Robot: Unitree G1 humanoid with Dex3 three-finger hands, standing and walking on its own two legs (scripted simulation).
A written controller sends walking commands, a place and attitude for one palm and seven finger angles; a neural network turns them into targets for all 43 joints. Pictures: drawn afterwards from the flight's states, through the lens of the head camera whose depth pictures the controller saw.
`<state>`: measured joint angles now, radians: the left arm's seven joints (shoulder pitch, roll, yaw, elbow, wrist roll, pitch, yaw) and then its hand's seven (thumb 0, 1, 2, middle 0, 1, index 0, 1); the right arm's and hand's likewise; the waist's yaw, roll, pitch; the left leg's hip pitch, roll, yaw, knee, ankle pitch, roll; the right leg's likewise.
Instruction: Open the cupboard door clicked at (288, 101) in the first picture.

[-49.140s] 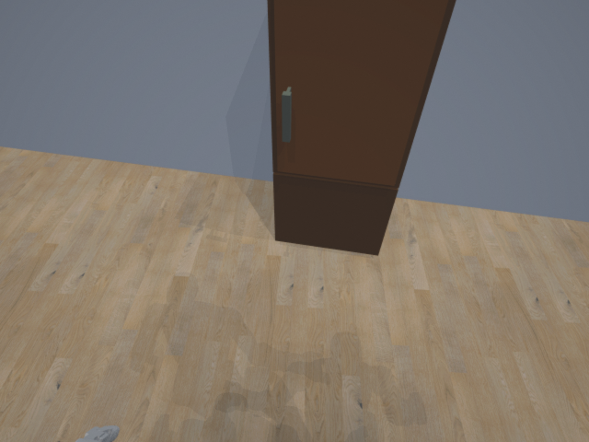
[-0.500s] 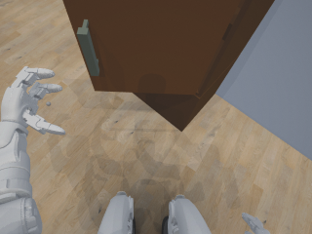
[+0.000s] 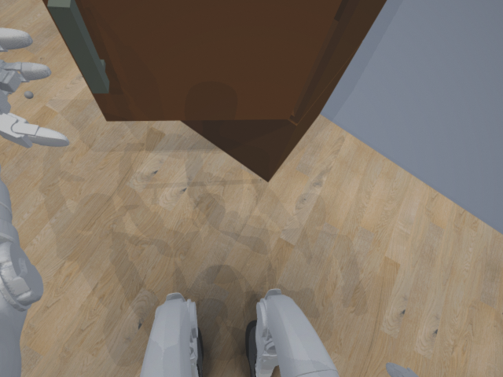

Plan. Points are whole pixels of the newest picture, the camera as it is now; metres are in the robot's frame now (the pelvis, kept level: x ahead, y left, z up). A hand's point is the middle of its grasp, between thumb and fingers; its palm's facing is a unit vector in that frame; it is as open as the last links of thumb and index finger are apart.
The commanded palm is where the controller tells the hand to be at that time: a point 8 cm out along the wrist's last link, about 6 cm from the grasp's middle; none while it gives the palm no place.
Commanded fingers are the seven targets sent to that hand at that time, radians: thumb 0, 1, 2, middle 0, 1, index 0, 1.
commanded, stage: move the hooked fingers beside the handle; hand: left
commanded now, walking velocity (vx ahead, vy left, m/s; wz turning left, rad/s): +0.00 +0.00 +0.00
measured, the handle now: (85, 40) +0.61 +0.22 +0.05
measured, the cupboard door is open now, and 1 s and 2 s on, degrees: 41 41 41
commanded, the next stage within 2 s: slide the fingers in behind the handle in 1.10 s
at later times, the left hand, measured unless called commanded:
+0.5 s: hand (33, 74) +0.55 +0.29 +0.04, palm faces +0.04 -1.00 -0.04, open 14.0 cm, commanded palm +0.55 +0.30 +0.05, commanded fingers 0.00 -0.50 0.30 -0.30 -1.20 -0.30 -1.20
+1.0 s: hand (31, 72) +0.54 +0.28 +0.05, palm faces +0.05 -1.00 -0.02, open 14.0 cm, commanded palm +0.54 +0.30 +0.05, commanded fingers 0.00 -0.50 0.30 -0.30 -1.20 -0.30 -1.20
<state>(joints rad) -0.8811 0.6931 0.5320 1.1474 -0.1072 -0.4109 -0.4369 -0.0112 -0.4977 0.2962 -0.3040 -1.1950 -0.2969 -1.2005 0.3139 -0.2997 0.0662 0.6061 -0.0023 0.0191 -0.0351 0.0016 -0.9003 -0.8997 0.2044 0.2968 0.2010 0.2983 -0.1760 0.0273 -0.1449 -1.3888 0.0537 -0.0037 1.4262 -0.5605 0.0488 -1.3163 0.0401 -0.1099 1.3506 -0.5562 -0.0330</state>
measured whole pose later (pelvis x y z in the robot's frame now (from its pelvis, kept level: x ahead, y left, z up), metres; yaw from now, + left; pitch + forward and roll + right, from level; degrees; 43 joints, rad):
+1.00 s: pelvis +0.01 +0.01 +0.00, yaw -2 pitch +32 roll -8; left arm -1.00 0.77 0.53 1.17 -0.05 -0.37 -0.41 -0.01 -0.50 0.30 -0.30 -1.19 -0.30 -1.20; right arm 0.33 -0.29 0.09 0.58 -0.02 0.08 -0.01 0.00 -0.90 -0.90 0.20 0.30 0.20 0.30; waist -0.23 0.03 -0.13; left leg -1.44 0.06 -0.02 1.45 -0.57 0.06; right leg -1.35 0.05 -0.13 1.33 -0.55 -0.02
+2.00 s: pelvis +0.00 +0.01 +0.00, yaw -1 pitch +31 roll -7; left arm -0.99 0.66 0.47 1.17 -0.06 -0.38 -0.33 -0.01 -0.50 0.30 -0.30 -1.19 -0.30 -1.20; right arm 0.33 -0.28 0.08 0.60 -0.02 0.07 0.00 0.00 -0.90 -0.90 0.20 0.30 0.20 0.30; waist -0.22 0.04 -0.15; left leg -1.42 0.06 -0.02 1.44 -0.57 0.06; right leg -1.33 0.05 -0.12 1.33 -0.55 -0.02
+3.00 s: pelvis +0.01 +0.00 +0.00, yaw +0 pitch +31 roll -6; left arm -0.98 0.57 0.43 1.17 -0.06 -0.44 -0.23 -0.01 -0.47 0.31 -0.30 -1.20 -0.30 -1.20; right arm 0.33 -0.26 0.06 0.62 -0.03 0.08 0.02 0.00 -0.90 -0.90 0.20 0.30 0.20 0.30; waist -0.21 0.04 -0.15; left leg -1.39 0.06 -0.01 1.42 -0.57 0.04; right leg -1.31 0.05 -0.11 1.33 -0.56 -0.03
